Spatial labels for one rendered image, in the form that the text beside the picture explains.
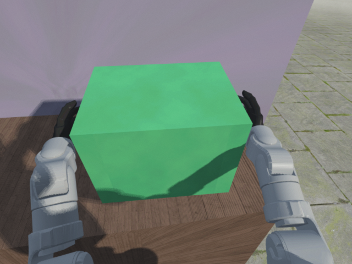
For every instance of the pedestal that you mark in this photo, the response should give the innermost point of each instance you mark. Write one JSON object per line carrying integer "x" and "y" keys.
{"x": 220, "y": 228}

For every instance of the robot left hand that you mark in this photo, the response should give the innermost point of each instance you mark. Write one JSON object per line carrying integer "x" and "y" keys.
{"x": 65, "y": 120}

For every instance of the robot left forearm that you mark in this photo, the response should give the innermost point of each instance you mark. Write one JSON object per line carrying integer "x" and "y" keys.
{"x": 53, "y": 194}

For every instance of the robot right forearm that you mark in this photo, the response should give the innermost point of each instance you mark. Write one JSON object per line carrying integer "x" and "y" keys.
{"x": 284, "y": 202}

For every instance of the robot left upper arm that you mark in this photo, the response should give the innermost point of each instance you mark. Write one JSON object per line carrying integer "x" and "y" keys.
{"x": 78, "y": 257}

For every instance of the robot right upper arm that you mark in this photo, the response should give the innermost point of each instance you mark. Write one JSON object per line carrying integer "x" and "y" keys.
{"x": 296, "y": 247}

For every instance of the robot right hand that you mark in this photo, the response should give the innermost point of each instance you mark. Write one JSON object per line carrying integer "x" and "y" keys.
{"x": 252, "y": 108}

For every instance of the carton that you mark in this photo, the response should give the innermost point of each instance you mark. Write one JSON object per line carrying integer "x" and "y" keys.
{"x": 160, "y": 130}

